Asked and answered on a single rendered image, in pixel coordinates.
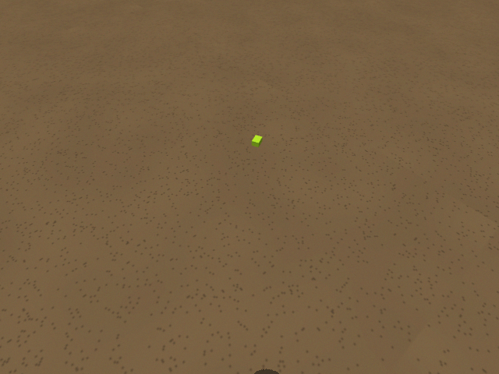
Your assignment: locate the small box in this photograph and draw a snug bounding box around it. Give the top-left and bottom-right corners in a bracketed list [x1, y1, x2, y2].
[252, 135, 263, 147]

